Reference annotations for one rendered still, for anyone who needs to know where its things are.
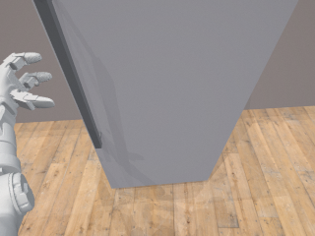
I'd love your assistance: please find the fridge door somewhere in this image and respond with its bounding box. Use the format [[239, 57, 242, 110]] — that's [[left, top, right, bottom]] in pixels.
[[32, 0, 298, 189]]

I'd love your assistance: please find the robot left forearm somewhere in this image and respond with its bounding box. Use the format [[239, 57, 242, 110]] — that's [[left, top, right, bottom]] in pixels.
[[0, 96, 22, 176]]

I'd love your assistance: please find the robot left upper arm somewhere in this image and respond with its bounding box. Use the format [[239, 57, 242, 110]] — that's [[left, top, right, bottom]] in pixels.
[[0, 172, 35, 236]]

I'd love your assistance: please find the handle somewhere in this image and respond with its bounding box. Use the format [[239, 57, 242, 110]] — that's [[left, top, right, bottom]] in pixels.
[[33, 0, 102, 148]]

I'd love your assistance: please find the left robot hand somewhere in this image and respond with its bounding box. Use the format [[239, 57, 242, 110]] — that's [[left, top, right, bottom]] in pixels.
[[0, 52, 55, 111]]

